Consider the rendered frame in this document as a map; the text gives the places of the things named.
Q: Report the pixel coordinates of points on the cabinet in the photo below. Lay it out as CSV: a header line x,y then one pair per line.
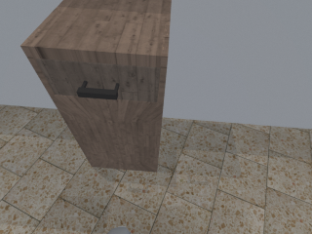
x,y
112,133

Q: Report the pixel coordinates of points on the drawer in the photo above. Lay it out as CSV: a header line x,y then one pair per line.
x,y
138,83

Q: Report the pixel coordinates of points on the handle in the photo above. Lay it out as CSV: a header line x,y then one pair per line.
x,y
84,92

